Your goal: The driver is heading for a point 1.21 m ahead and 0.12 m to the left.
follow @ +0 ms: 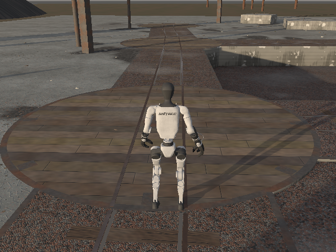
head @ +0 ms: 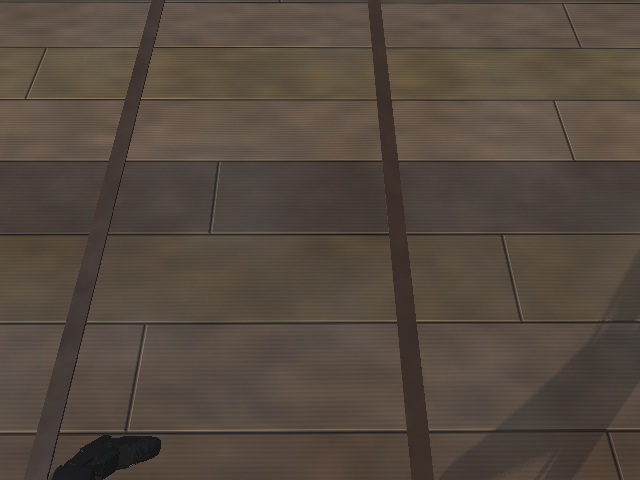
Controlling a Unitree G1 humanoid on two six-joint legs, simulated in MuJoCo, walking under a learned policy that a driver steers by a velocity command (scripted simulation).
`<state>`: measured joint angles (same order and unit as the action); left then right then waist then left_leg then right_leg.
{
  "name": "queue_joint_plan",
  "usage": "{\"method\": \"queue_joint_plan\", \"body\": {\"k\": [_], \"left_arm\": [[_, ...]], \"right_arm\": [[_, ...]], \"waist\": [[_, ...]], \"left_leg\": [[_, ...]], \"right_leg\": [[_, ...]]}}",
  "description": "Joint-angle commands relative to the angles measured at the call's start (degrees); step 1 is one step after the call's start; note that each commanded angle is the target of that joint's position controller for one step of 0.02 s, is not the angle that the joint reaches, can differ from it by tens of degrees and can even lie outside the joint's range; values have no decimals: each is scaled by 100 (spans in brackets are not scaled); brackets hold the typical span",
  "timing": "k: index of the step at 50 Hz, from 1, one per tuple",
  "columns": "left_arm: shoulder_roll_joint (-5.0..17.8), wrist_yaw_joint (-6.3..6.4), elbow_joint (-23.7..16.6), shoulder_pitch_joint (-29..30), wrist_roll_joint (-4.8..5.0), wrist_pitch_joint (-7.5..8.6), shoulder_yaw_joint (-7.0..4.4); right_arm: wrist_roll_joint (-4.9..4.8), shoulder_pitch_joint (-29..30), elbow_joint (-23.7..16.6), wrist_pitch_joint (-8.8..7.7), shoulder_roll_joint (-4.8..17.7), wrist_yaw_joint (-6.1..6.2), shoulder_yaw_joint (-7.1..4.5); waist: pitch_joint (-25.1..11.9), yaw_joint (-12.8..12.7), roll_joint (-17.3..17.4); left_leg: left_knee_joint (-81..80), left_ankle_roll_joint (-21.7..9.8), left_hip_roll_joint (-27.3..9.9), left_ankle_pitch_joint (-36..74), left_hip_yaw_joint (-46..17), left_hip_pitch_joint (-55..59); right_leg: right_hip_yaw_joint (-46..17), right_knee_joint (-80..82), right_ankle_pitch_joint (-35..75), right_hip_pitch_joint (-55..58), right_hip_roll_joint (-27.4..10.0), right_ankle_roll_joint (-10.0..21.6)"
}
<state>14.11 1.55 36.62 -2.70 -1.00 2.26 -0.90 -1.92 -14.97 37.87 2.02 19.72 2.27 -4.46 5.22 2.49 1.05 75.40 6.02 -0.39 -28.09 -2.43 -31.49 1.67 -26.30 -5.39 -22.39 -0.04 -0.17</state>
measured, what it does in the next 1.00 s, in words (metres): walks ahead: left foot, then right foot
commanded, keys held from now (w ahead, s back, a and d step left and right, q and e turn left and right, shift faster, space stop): q+shift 0.42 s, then shift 0.10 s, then e+shift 0.48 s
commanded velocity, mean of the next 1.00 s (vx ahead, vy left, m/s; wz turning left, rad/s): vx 0.04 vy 0.00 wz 0.34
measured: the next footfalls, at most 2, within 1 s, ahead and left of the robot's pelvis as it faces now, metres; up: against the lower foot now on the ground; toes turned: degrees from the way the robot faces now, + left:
left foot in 0.24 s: +0.16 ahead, +0.14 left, +0.00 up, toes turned +18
right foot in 0.62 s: +0.26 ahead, -0.07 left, +0.00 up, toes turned +31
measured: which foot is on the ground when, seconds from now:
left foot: up 0.00-0.22, down 0.24-0.70, up 0.72-0.96, down 0.98-1.00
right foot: down 0.00-0.26, up 0.28-0.60, down 0.62-0.98, up 1.00-1.00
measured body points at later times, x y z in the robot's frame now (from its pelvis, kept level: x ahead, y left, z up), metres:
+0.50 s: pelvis +0.11 +0.02 +0.01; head +0.15 +0.06 +0.45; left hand +0.16 +0.35 -0.09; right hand +0.40 -0.17 -0.06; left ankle +0.12 +0.13 -0.73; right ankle +0.21 -0.11 -0.69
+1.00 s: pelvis +0.14 +0.02 +0.00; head +0.17 +0.04 +0.45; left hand +0.21 +0.35 -0.09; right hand +0.37 -0.21 -0.08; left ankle +0.10 +0.11 -0.73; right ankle +0.22 -0.09 -0.73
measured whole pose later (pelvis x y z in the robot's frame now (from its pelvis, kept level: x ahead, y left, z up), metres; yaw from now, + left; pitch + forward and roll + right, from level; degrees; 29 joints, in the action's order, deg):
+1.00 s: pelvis +0.14 +0.02 +0.00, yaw +14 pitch +2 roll +1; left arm 19.2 1.6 38.1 -8.9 2.9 -3.8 -6.5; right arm -0.3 -8.3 37.6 -0.9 16.7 0.8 -5.3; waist 2.8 -0.9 -2.6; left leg 26.5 -0.7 5.4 -13.9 -4.2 -13.2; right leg -16.1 -32.6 -15.0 -21.6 6.0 -0.9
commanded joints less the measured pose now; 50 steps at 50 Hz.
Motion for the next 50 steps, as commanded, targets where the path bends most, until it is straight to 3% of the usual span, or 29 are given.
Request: {"method": "queue_joint_plan", "body": {"k": [1, 4, 10, 12, 13, 14, 15, 16, 17, 18, 21, 24, 27, 29, 30, 31, 32, 33, 34, 35, 36, 37, 40, 42, 44, 46, 48, 49, 50], "left_arm": [[850, 27, -106, -59, -22, 75, -351], [1029, 46, -12, 247, 55, 50, -449], [1338, -106, 195, 159, 260, 20, -608], [1188, -149, 331, -125, 307, -19, -599], [1042, -187, 385, -472, 195, -44, -573], [831, -198, 18, -528, -29, -65, -464], [1046, -165, -55, 18, -35, -62, -501], [1132, -141, -115, 218, 108, -65, -524], [1083, -86, -21, 90, 107, -67, -523], [1146, -39, 18, 22, 42, -75, -538], [983, -71, 119, -105, 64, -71, -497], [789, -129, 250, -268, 116, -111, -399], [820, -192, 245, -355, 129, -161, -390], [740, -243, 259, -486, 108, -150, -359], [554, -283, 285, -582, 59, -117, -301], [422, -317, 246, -469, -76, -92, -220], [810, -295, 54, -63, -153, -75, -230], [902, -282, 1, 347, -160, -81, -231], [947, -275, -117, 429, -57, -102, -281], [1128, -255, -63, 164, 44, -121, -351], [1409, -231, -60, -48, 142, -136, -439], [1546, -193, -75, -178, 192, -153, -507], [1329, -91, -114, -594, 212, -212, -553], [1308, -59, -111, -792, 238, -247, -624], [1327, -9, -153, -700, 310, -337, -705], [1329, 21, -253, -430, 374, -477, -760], [1248, 39, -404, -40, 457, -574, -751], [1003, 40, -427, -184, 437, -585, -682], [783, 23, -488, -568, 373, -539, -632]], "right_arm": [[59, -358, -551, 1, -13, -1, -5], [62, -295, -550, -7, 90, -132, -28], [62, 457, -865, 206, 531, -374, -211], [102, 257, -834, 196, 646, -331, -326], [114, -211, -791, 167, 1217, -224, -523], [214, -135, -993, 114, 1923, -156, -624], [293, -192, -1087, -42, 1558, -230, -545], [271, -58, -1037, -152, 1414, -249, -478], [153, 199, -1022, -185, 1244, -213, -447], [70, 493, -1087, -142, 1081, -161, -386], [161, 828, -1212, -31, 980, -33, -352], [147, 797, -1167, 14, 918, 5, -340], [198, 770, -1071, 43, 782, -41, -261], [218, 852, -1008, 22, 472, -83, -113], [234, 892, -935, -7, 165, -103, 13], [337, 484, -709, -62, -234, -128, 146], [482, -148, -593, -93, -222, -128, 134], [477, -28, -667, -122, 34, -112, 53], [422, 349, -605, -138, 392, -62, -51], [389, 698, -642, -151, 470, -31, -109], [356, 859, -664, -136, 392, 3, -120], [335, 872, -706, -142, 319, 8, -120], [243, 908, -687, -260, 55, -22, -114], [193, 941, -674, -332, 2, -46, -127], [132, 906, -607, -379, -8, -77, -138], [72, 707, -475, -403, -13, -131, -151], [64, 193, -219, -394, 70, -171, -223], [123, 108, -181, -347, 387, -148, -316], [342, 441, -306, -285, 911, -132, -392]], "waist": [[-902, -81, -704], [-1291, 23, -654], [-872, -116, -628], [-909, -20, -280], [-982, 77, 808], [-1258, -204, 2228], [-1790, 250, 1243], [-1579, 141, 833], [-1377, -63, 474], [-1260, -191, 425], [-1372, -371, 484], [-1633, -278, 495], [-1603, -178, 767], [-1524, -228, 813], [-1463, -341, 770], [-1338, -213, 439], [-1080, 386, -653], [-679, 547, -1246], [-372, 295, -1044], [-337, 63, -927], [-321, -50, -969], [-300, -116, -1071], [-714, -322, -1294], [-1047, -429, -1203], [-1289, -406, -995], [-1350, -278, -921], [-1338, 43, -878], [-1292, -54, -402], [-1084, -406, 1336]], "left_leg": [[-1030, 17, -526, 438, 24, -270], [-2085, -214, -605, 1484, 74, 444], [-3643, -675, -405, 1688, 503, 1061], [-4438, -961, -124, 2128, 581, 1752], [-4993, -1374, -612, 4152, -477, 2753], [-5152, -2612, -1900, 4990, -2961, 3770], [-5402, -2854, -1973, 4338, -3214, 3639], [-5495, -2591, -1757, 3892, -2788, 3383], [-5463, -2261, -1445, 3459, -2426, 3084], [-5439, -2077, -1306, 3367, -2219, 2780], [-5324, -1954, -886, 3735, -1917, 2161], [-5050, -1875, -862, 3891, -1836, 2036], [-4907, -1829, -926, 3614, -1959, 1821], [-4743, -1673, -893, 3171, -1897, 1594], [-4689, -1449, -724, 2572, -1727, 1368], [-4561, -1087, -374, 1648, -1384, 1277], [-3915, -712, 222, 416, -782, 1298], [-4217, -474, 161, 489, -526, 1700], [-4299, -450, 143, 896, -384, 1865], [-4253, -490, 205, 1080, -271, 1884], [-4131, -513, 268, 1084, -177, 1779], [-4100, -498, 330, 1018, -143, 1535], [-3686, -439, 532, 187, -205, 863], [-3391, -390, 539, -307, -426, 390], [-3592, -325, 519, -119, -538, 412], [-4297, -318, 567, 324, -477, 989], [-5656, -422, 470, 1609, -307, 2274], [-5941, -706, -301, 1932, -900, 3079], [-6018, -1519, -1666, 2783, -2492, 3227]], "right_leg": [[-848, 1004, 2682, 1032, -1620, 1371], [-284, 1031, 2326, 1023, -1713, 1315], [381, 636, 804, 1216, -1826, 868], [738, -301, 333, 1091, -1561, 449], [1112, -1754, -564, 219, -1040, -6], [843, -3578, -3267, -1751, -111, -517], [-405, -4329, -3279, -2009, 6, -427], [-613, -4379, -2813, -2051, -58, -263], [-709, -4105, -2370, -1976, -156, -200], [-733, -3755, -2081, -1848, -185, -210], [-663, -2884, -1628, -1037, 120, -364], [-601, -2067, -1331, -422, 164, -457], [-501, -1701, -1231, -3, 83, -411], [-357, -1100, -823, 515, -44, -260], [-302, -359, -214, 1046, -99, -153], [-675, 235, 368, 1344, -340, -22], [-1782, 488, 994, 1020, -1060, 370], [-2429, 854, 1, 14, -1416, 1040], [-2312, 945, -888, -283, -1108, 933], [-2247, 926, -1240, -239, -933, 759], [-2343, 879, -1197, -110, -881, 735], [-2542, 819, -1033, 127, -913, 817], [-3076, 524, 428, 1208, -994, 1189], [-3476, 381, 1408, 1977, -1158, 1355], [-3548, 267, 1836, 2255, -1111, 1289], [-3436, 258, 1564, 1932, -871, 1097], [-3118, 101, 637, 998, -441, 725], [-2687, -475, -773, 50, -6, 397], [-1528, -1710, -2692, -1238, 910, 22]]}}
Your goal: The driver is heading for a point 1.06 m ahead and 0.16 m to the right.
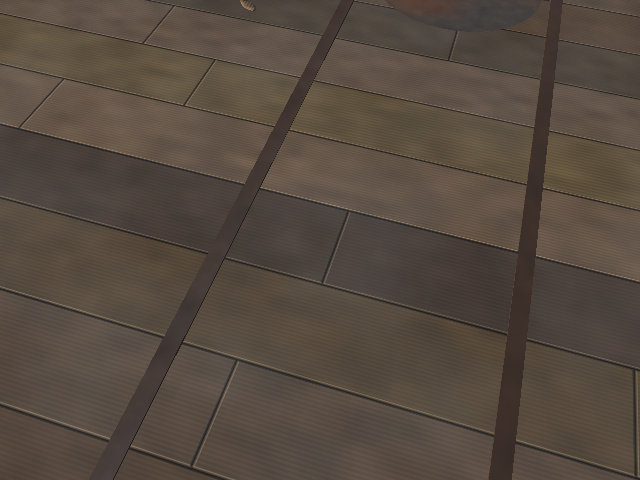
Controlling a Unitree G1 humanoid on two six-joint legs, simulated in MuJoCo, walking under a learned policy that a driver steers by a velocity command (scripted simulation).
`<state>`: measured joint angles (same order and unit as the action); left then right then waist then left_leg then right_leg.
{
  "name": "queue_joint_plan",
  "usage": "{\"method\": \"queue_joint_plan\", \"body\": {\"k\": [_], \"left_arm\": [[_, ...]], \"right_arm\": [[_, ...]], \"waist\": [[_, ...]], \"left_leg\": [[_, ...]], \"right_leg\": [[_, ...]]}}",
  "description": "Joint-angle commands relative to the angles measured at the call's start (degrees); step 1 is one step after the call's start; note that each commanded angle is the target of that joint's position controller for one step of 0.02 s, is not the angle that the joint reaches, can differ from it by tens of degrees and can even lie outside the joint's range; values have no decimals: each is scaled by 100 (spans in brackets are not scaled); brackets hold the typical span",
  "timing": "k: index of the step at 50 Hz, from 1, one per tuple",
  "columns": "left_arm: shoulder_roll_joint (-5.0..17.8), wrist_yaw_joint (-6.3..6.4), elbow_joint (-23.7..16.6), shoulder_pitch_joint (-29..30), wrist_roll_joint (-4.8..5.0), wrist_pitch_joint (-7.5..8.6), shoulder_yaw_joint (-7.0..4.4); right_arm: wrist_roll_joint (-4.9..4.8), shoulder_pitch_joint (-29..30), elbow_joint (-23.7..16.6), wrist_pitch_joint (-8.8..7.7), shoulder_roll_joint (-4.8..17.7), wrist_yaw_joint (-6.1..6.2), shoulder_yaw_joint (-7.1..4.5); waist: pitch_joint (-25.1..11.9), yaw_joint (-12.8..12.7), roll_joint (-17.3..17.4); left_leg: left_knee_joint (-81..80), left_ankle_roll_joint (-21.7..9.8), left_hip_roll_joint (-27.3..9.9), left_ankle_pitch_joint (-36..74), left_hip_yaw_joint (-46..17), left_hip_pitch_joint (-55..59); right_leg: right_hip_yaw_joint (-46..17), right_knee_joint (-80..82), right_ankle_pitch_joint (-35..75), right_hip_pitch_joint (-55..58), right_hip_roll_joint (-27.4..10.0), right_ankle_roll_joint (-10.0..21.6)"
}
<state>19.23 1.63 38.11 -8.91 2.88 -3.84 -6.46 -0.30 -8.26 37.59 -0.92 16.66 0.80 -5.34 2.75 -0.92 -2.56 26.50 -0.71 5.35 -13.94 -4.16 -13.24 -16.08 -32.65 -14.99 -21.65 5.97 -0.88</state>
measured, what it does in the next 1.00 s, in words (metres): walks ahead, turning right: right foot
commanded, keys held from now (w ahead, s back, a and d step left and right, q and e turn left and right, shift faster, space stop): e+shift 0.22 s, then w+e+shift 0.26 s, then w+shift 0.06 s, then w+q+shift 0.46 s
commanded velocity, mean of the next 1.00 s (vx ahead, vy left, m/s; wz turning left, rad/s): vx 0.55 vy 0.00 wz -0.37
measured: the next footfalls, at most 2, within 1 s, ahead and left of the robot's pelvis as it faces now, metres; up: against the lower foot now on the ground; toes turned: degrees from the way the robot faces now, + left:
right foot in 0.60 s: +0.13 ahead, -0.27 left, +0.00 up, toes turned -36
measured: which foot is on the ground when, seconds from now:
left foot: down 0.00-0.62, up 0.64-1.00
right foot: up 0.00-0.58, down 0.60-1.00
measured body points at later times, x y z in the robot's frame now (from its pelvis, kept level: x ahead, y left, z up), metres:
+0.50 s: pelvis +0.05 -0.05 +0.00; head +0.08 -0.07 +0.45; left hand +0.37 +0.07 -0.06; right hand -0.06 -0.35 -0.10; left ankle -0.02 +0.10 -0.73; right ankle +0.04 -0.22 -0.69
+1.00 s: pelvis +0.31 -0.30 -0.02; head +0.34 -0.31 +0.43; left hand +0.36 -0.04 -0.15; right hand +0.37 -0.59 -0.14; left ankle +0.53 -0.31 -0.68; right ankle +0.10 -0.25 -0.73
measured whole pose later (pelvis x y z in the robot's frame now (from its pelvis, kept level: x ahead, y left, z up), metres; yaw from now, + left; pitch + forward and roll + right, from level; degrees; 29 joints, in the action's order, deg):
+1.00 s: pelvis +0.31 -0.30 -0.02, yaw -20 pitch +1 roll +0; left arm 13.6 0.8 51.7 -28.1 -1.6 5.1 -1.1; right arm 0.2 -7.2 44.3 -0.2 16.3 -4.8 -1.6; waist 2.9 -1.7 1.4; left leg 48.7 -7.1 -0.7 1.6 8.9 -44.7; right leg 16.2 -7.5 -24.0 16.2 4.8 1.8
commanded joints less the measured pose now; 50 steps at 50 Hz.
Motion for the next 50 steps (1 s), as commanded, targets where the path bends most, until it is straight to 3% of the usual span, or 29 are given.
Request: {"method": "queue_joint_plan", "body": {"k": [1, 2, 3, 4, 6, 9, 11, 14, 16, 22, 23, 26, 28, 29, 30, 31, 32, 33, 34, 35, 36, 37, 38, 42, 43, 45, 47, 48, 50], "left_arm": [[790, -5, -535, -114, -147, 152, -231], [1044, -34, -387, -242, -123, 148, -324], [973, -30, -251, -366, -116, 101, -328], [843, -25, -202, -407, -133, 62, -298], [631, -83, -319, -244, -97, 48, -198], [465, -149, -633, 256, -68, 83, -72], [401, -198, -751, 339, -94, 83, -25], [457, -285, -912, 555, -59, 90, 1], [500, -336, -992, 705, -36, 134, -12], [115, -464, -1103, 1160, 5, 293, 152], [189, -677, -1140, 1467, -710, 48, 164], [119, -904, -1239, 1747, -581, 18, 218], [167, -828, -1028, 1213, -591, 100, 227], [213, -708, -708, 432, -597, 179, 187], [317, -565, -208, -973, -599, 276, 87], [860, -418, 180, -2211, -640, 340, -83], [1855, -292, -27, -2083, -553, 387, -215], [1556, -239, -192, -1664, -591, 421, -144], [1178, -194, -20, -1483, -656, 444, -14], [782, -195, 81, -1211, -622, 520, 110], [572, -183, 84, -783, -529, 601, 187], [344, -180, 74, -596, -473, 679, 272], [192, -194, 126, -638, -473, 774, 325], [132, -275, 487, -983, -459, 1016, 312], [70, -275, 563, -1155, -448, 1051, 334], [-74, -219, 770, -1459, -440, 1059, 396], [-42, -129, 904, -1558, -425, 1021, 433], [87, -80, 897, -1429, -431, 1019, 436], [462, 89, 929, -1448, -446, 991, 374]], "right_arm": [[380, 24, -456, -32, 968, 13, -247], [341, 351, -561, -54, 665, 56, -143], [245, 557, -593, -62, 533, 96, -98], [152, 599, -590, -62, 491, 151, -75], [147, 396, -551, -28, 516, 227, -44], [213, -90, -449, 69, 663, 267, -83], [198, -171, -413, 116, 806, 243, -129], [78, -505, -310, 18, 1039, 142, -220], [39, -543, -274, -86, 1091, 103, -244], [44, -943, 68, -253, 1127, 17, -309], [343, -1341, 243, -238, 866, -108, -160], [302, -1506, 419, -196, 979, -115, -130], [279, -1349, 483, -162, 1152, -88, -116], [207, -1315, 555, -167, 1215, -83, -100], [116, -1080, 555, -181, 1230, -83, -51], [180, -875, 373, -198, 873, -129, 92], [127, -679, -208, -258, 313, -186, 208], [69, -59, -185, -261, 821, -147, 111], [-48, -229, -100, -288, 740, -167, 100], [-23, -777, 202, -297, 732, -195, 109], [77, -1134, 432, -216, 668, -257, 97], [134, -1444, 689, -98, 573, -306, 120], [118, -1493, 794, -9, 521, -363, 121], [-9, -713, 721, 63, 213, -483, 189], [-4, -418, 617, 37, 149, -501, 228], [51, 65, 469, -2, 168, -534, 266], [73, 388, 319, -21, 81, -577, 356], [61, 401, 256, -16, 41, -588, 406], [44, 208, 268, 42, 222, -571, 396]], "waist": [[-656, -79, 1356], [-542, -214, 908], [-428, -270, 691], [-375, -223, 728], [-275, -33, 906], [-330, 326, 930], [-410, 385, 885], [-441, 603, 885], [-217, 617, 862], [174, 737, 692], [108, 862, 673], [437, 818, 971], [315, 401, 994], [21, 0, 863], [-559, -833, 502], [-1236, -1442, -621], [-1840, -1077, -2272], [-1300, -1317, -637], [-561, -912, -164], [-225, -405, -27], [-141, -7, -254], [-61, 154, -400], [-20, 181, -433], [572, 163, -134], [664, 100, -253], [756, 36, -128], [724, 69, 21], [630, 209, -49], [146, 448, -310]], "left_leg": [[-1061, -1299, -2883, 1967, -2470, 866], [-969, -1225, -2631, 2058, -1858, 673], [-896, -977, -2169, 1758, -1256, 650], [-826, -842, -1938, 1691, -889, 795], [-786, -912, -1755, 2484, -259, 825], [-821, -1157, -1927, 2838, 2, 1353], [-822, -1243, -2100, 2926, 143, 1567], [-1601, -1237, -2483, -480, -186, 1789], [-1894, -1127, -2654, -1380, -295, 2002], [-2003, -836, -2674, -1030, 675, 2458], [-1921, -666, -2636, -1181, 1116, 2395], [-1856, -517, -2561, -734, 1554, 1901], [-1405, -462, -2566, 1156, 1901, 1462], [-599, -518, -2490, 2905, 2110, 1055], [953, -513, -2217, 4116, 2441, 210], [3074, -375, -1761, 1205, 2288, -1451], [5075, -180, -835, -2124, 1176, -3200], [5520, -257, -509, -1315, -283, -3631], [5436, -338, -688, -645, -372, -3699], [4926, -335, -967, -225, -244, -3231], [4602, -246, -1138, 59, -159, -2898], [4522, -160, -1236, 316, -85, -2561], [4595, -128, -1210, 479, -45, -2421], [4088, -235, -1028, 1378, 166, -3034], [3810, -281, -1030, 1582, 304, -3111], [3400, -409, -887, 1658, 746, -3388], [2681, -568, -719, 1650, 1240, -3219], [2186, -681, -595, 1679, 1446, -2678], [1818, -859, -200, 1562, 1768, -1758]], "right_leg": [[311, -2368, -1947, -1467, -236, -148], [477, -2945, -1600, -1368, -394, -236], [583, -3158, -1170, -1414, -466, -317], [658, -3442, -774, -1628, -543, -384], [1052, -3700, -440, -1832, -701, -536], [1374, -3196, -318, -2095, -960, -722], [1450, -2866, -367, -2042, -1101, -752], [1519, -2658, -292, -2277, -1333, -605], [1489, -2522, -261, -2623, -1398, -448], [1676, -1990, -141, -2789, -1518, -41], [2128, -1811, -186, -2525, -1285, 82], [2257, -1325, -479, -1889, -1147, 424], [2421, -826, -904, -762, -741, 695], [2547, -619, -819, 413, -353, 842], [2543, -185, -209, 2292, -12, 1003], [1307, 300, -1345, 4144, -843, 955], [-1902, 1727, -3626, 4660, -2533, 1150], [-1999, 2116, -2925, 3810, -2834, 973], [-861, 1832, -1820, 3208, -2803, 876], [-199, 1857, -1009, 2524, -2472, 700], [329, 1995, -798, 2151, -2164, 549], [767, 2180, -508, 1782, -1969, 364], [1033, 2284, -88, 1603, -1893, 269], [2249, 2764, 1296, 1514, -1549, -7], [2401, 2808, 1797, 1523, -1577, 25], [2789, 2796, 3129, 1982, -1522, 46], [3119, 2732, 4353, 2329, -1452, -64], [3277, 2594, 5431, 2270, -1456, -135], [3317, 1915, 7883, 2702, -1655, -183]]}}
